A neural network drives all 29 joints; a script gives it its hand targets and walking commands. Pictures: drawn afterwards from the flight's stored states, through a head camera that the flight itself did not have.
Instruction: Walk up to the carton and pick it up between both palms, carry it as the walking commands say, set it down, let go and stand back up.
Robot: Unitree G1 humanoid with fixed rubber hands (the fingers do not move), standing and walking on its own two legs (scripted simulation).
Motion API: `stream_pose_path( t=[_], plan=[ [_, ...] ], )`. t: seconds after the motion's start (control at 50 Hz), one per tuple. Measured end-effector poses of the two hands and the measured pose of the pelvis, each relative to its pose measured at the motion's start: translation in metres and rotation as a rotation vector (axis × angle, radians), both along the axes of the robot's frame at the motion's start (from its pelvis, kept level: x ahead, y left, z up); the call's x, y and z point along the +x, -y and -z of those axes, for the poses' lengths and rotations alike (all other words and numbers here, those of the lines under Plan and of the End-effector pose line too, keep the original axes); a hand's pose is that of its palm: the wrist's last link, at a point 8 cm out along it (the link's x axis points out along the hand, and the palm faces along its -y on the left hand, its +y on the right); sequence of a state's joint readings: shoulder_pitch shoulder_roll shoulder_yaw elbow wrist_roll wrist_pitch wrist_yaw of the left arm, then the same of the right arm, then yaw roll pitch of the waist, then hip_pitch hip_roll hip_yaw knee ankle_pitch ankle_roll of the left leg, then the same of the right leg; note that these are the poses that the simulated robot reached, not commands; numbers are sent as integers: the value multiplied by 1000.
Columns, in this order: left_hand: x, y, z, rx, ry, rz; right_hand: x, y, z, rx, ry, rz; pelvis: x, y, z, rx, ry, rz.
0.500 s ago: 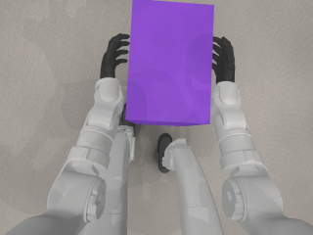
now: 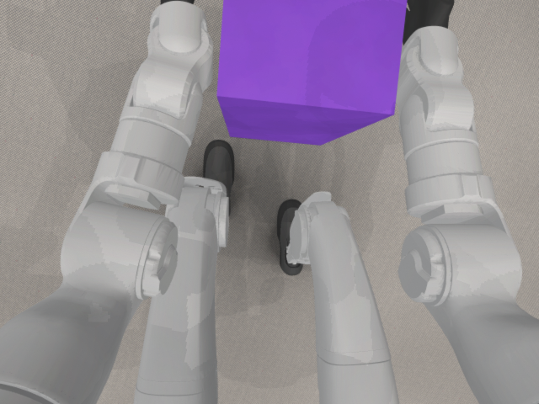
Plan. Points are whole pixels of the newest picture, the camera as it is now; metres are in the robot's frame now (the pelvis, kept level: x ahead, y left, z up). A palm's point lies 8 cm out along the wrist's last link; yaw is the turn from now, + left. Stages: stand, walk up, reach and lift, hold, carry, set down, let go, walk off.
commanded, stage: set down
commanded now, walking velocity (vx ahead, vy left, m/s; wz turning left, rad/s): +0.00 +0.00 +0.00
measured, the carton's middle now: (294, 37) +0.51 -0.03 -0.25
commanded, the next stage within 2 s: none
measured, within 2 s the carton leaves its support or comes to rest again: neither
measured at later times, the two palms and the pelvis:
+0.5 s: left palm out of the picture +0.56 +0.08 -0.26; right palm (407, 11) +0.55 -0.18 -0.24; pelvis +0.00 -0.02 -0.08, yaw -2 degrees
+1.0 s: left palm out of the picture +0.59 +0.09 -0.33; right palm (378, 6) +0.58 -0.17 -0.32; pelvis +0.00 -0.02 -0.14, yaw -4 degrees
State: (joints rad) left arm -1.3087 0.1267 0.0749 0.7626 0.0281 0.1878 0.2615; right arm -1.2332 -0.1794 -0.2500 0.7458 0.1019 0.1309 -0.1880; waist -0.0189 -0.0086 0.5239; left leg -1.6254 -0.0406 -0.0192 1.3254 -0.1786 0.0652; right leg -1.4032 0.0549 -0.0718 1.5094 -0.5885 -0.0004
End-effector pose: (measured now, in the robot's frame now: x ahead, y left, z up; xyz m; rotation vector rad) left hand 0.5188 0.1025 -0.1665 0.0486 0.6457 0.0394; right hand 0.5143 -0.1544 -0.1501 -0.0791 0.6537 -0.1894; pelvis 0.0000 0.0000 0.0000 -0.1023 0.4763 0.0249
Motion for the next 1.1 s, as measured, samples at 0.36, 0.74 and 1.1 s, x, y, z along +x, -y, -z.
stream_pose_path(
  t=[0.36, 0.74, 1.1],
  plan=[
    [26, 20, 69, -37, -50, -34, 27, 19, 69, 41, -40, 23, 1, 13, 68, 21, -42, 32],
    [40, 24, 139, -48, -81, -43, 44, 22, 136, 69, -61, 40, 1, 20, 111, 32, -135, 69],
    [73, 17, 162, -72, -27, -45, 67, 19, 168, 51, -13, 2, -1, 16, 149, 30, -176, 82]
  ],
)
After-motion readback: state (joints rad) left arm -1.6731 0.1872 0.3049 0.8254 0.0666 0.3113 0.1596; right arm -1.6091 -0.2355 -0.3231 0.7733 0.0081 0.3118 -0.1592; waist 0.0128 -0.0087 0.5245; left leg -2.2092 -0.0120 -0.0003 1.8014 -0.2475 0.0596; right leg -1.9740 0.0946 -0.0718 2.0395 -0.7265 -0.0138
